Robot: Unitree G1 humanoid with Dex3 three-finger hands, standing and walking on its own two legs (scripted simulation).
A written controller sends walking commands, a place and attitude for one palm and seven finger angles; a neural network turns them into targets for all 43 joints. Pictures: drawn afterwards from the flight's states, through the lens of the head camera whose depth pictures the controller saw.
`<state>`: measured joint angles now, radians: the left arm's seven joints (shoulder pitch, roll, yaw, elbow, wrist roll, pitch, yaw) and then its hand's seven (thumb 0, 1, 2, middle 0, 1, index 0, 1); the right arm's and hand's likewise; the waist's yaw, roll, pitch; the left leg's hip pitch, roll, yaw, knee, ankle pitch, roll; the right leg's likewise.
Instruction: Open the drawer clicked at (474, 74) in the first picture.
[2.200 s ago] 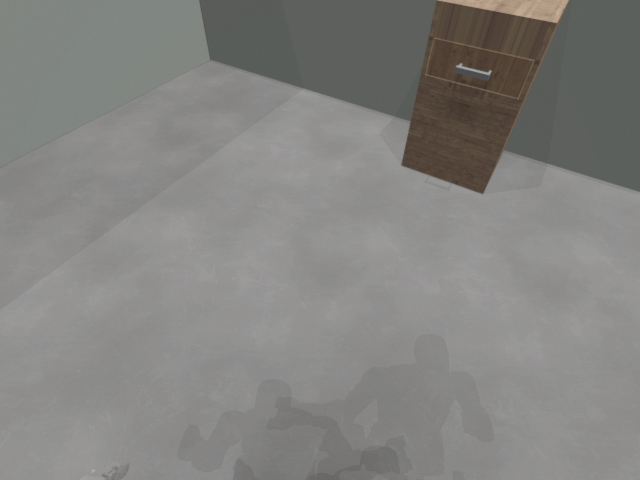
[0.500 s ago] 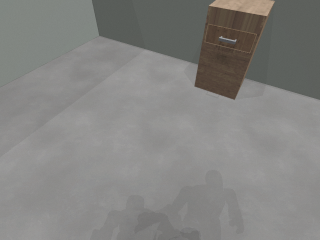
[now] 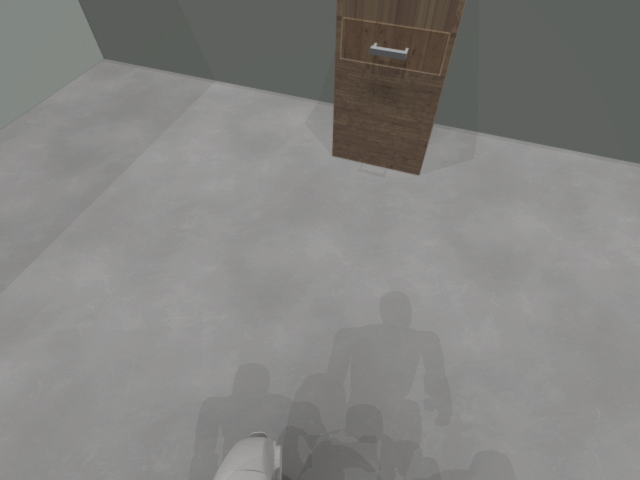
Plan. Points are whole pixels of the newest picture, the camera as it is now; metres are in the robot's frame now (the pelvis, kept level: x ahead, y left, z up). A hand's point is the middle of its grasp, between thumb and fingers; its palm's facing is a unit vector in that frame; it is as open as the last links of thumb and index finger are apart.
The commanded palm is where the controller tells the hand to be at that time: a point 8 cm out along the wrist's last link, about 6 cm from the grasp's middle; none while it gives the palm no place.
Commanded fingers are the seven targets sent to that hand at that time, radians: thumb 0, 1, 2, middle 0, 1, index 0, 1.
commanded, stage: walk to a spot facing it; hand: left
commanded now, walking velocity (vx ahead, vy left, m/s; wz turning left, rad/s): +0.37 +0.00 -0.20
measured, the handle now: (389, 50) +1.53 -0.13 -0.20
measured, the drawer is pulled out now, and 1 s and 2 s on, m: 0.00 0.00 0.00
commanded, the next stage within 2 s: turn to face it in 1.42 s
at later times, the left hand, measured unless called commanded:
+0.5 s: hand (202, 350) +0.33 +0.24 -0.16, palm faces -0.11 -0.98 -0.16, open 7.4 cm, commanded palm none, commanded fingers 0.00 0.90 0.90 -0.20 -0.30 -0.20 -0.30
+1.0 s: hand (262, 257) +0.53 +0.17 -0.17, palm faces -0.20 -0.95 -0.22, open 7.2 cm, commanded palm none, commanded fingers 0.00 0.90 0.90 -0.20 -0.30 -0.20 -0.30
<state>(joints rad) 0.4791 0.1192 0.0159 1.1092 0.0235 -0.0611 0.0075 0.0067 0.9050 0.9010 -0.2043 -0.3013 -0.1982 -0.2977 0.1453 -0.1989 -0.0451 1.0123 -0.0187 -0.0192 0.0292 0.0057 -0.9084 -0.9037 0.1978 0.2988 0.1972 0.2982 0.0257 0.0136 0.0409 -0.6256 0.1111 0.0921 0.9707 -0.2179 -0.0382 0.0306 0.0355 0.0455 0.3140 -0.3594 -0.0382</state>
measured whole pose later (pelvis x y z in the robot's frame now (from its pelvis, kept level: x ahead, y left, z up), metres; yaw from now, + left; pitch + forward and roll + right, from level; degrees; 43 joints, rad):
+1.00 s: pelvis +0.45 -0.01 +0.00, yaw -15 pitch +0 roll -2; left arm 0.26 0.18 0.07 1.07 0.02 -0.07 0.01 -0.02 0.95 0.90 -0.20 -0.30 -0.20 -0.30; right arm 0.27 -0.16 -0.06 1.06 -0.03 -0.03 -0.01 0.01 -0.93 -0.90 0.20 0.30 0.20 0.30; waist -0.03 0.03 0.02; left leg -0.54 0.17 0.09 1.02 -0.28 -0.03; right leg -0.16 0.01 -0.15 0.42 -0.26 -0.04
